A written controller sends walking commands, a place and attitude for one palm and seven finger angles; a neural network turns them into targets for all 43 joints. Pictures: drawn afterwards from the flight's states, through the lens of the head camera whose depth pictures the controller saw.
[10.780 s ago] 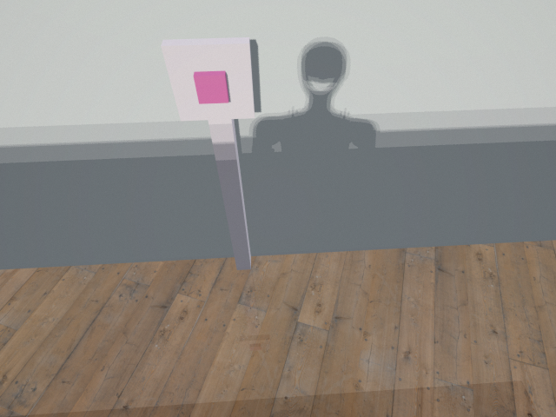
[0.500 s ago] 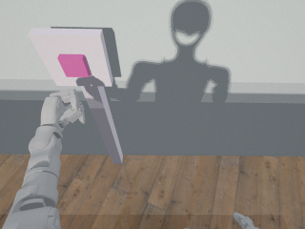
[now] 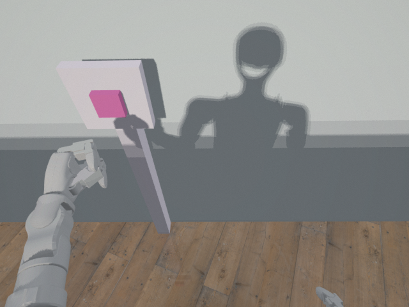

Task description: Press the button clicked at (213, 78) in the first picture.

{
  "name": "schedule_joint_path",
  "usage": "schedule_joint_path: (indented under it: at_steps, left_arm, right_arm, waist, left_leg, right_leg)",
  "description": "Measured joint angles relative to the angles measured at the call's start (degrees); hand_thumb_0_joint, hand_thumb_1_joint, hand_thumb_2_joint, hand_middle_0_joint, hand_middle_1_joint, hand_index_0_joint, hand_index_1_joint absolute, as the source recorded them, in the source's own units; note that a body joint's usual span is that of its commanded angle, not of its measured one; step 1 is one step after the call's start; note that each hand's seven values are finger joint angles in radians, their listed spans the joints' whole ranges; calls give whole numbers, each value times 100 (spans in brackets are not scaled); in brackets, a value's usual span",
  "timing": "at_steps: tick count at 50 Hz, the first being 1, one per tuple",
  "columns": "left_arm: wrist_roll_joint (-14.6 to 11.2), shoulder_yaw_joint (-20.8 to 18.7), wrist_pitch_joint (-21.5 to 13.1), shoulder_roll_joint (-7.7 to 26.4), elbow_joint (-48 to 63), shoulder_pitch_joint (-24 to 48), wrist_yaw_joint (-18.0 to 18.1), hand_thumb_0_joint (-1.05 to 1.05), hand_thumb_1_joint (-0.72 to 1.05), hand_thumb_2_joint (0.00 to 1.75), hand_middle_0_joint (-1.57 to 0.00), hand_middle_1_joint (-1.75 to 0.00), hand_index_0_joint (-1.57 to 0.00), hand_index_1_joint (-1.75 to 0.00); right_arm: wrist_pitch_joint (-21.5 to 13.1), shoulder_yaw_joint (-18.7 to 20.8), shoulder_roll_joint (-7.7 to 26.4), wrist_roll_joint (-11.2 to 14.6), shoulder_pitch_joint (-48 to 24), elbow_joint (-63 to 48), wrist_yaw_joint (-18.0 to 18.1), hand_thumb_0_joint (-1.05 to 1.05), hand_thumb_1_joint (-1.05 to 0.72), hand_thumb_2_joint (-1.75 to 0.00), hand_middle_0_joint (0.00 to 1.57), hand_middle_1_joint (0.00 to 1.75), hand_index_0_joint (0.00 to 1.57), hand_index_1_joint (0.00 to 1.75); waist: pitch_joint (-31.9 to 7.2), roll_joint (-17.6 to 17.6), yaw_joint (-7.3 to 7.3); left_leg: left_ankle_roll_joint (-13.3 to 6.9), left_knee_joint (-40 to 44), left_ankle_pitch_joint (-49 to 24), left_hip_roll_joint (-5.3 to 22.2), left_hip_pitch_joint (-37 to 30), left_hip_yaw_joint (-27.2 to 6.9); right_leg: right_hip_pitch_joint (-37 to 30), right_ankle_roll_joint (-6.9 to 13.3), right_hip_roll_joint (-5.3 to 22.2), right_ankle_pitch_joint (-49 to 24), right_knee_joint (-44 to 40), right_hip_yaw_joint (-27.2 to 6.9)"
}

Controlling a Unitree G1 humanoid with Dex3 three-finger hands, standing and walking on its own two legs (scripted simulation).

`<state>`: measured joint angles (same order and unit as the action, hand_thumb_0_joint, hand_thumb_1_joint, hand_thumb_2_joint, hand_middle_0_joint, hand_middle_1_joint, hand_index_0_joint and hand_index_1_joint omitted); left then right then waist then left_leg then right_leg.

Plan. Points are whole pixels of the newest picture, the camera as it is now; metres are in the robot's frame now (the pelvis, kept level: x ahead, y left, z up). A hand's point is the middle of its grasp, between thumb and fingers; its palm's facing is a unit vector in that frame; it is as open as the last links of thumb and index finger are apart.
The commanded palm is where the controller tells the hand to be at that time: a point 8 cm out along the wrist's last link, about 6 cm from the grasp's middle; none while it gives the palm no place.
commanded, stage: draw the hand back to the body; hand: left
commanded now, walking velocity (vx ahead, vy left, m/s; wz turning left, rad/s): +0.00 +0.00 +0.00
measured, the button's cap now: (109, 103) +0.54 +0.24 +0.11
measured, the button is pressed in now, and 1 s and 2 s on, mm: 0 0 0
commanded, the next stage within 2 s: step back with the hand held close in 1.14 s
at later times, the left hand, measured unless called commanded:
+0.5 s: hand (59, 207) +0.25 +0.23 +0.14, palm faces +0.33 -0.90 -0.29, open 3.1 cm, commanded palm +0.20 +0.27 +0.16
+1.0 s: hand (10, 238) +0.18 +0.25 +0.18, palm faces +0.42 -0.82 -0.40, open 3.1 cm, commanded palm +0.14 +0.28 +0.20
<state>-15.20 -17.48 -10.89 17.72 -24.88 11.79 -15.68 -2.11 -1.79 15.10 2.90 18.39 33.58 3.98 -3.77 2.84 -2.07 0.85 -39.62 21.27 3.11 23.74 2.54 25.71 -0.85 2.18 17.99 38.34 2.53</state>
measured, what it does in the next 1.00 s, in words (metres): stands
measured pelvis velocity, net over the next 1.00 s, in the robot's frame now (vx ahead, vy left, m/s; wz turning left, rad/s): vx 0.01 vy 0.01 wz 0.01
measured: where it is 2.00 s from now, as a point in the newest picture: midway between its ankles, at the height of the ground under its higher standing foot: outside the picture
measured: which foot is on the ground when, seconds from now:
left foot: down 0.00-1.00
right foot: down 0.00-1.00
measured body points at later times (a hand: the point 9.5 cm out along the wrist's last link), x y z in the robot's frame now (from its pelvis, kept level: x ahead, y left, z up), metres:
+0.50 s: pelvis +0.01 +0.00 +0.02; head +0.00 -0.02 +0.47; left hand +0.22 +0.28 +0.16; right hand +0.21 -0.22 -0.06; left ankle -0.01 +0.13 -0.72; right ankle +0.01 -0.13 -0.72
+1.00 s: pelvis +0.01 +0.01 +0.02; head -0.01 -0.02 +0.47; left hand +0.16 +0.29 +0.20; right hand +0.21 -0.21 -0.06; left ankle -0.01 +0.13 -0.72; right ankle +0.01 -0.13 -0.72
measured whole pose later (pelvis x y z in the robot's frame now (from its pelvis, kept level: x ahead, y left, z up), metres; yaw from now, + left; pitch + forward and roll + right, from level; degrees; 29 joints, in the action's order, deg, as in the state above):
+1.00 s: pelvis +0.01 +0.01 +0.02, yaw +0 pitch -5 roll -1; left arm -2.3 -16.1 -4.3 17.4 27.7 -31.1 5.6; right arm -7.7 -1.2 12.9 -1.0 12.0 35.9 4.7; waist 1.2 4.3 4.4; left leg 0.6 -24.4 16.1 2.5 3.3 2.7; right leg 4.6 -1.4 2.0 12.5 22.2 3.0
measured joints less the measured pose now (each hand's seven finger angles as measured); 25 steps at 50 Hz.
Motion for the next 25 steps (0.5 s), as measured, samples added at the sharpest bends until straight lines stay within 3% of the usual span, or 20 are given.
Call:
schedule_joint_path:
  at_steps: [9, 13, 16, 20, 25]
  left_arm:
    - [-155, 97, 486, -74, 985, -718, -109, 2, 90, 90, -130, -150, -130, -150]
    - [526, 394, 581, -46, 1874, -1268, 875, 2, 90, 90, -130, -150, -130, -150]
    - [839, 587, 603, -124, 2457, -1704, 1439, 2, 90, 90, -130, -150, -130, -150]
    - [1069, 708, 650, -189, 2948, -2143, 1811, 2, 90, 90, -130, -150, -130, -150]
    - [1192, 666, 730, -170, 3388, -2532, 2007, 2, 89, 90, -130, -150, -131, -150]
  right_arm:
    - [-389, -64, 15, 38, -356, -15, 124, 2, -91, -89, 20, 30, 20, 30]
    - [-552, -36, -52, -67, -605, 48, 152, 2, -91, -89, 20, 30, 20, 30]
    - [-573, -29, -81, -129, -731, 77, 158, 2, -91, -89, 20, 30, 20, 30]
    - [-524, -39, -117, -214, -834, 138, 156, 2, -91, -89, 20, 30, 20, 30]
    - [-454, -58, -180, -289, -859, 193, 135, 2, -91, -89, 20, 30, 20, 30]
  waist:
    - [65, 34, 201]
    - [209, 20, 300]
    - [315, 12, 374]
    - [430, 10, 464]
    - [530, 38, 528]
  left_leg:
    - [9, 288, -130, -41, -472, -54]
    - [24, 646, -272, -38, -875, -33]
    - [9, 967, -409, -50, -1173, -23]
    - [4, 1300, -541, -66, -1506, -19]
    - [1, 1552, -615, -75, -1810, -11]
  right_leg:
    - [-486, 6, 30, -76, -246, 64]
    - [-880, -1, 9, -215, -596, 58]
    - [-1178, 6, 4, -349, -912, 63]
    - [-1513, -2, 4, -474, -1240, 74]
    - [-1820, -13, 2, -552, -1498, 79]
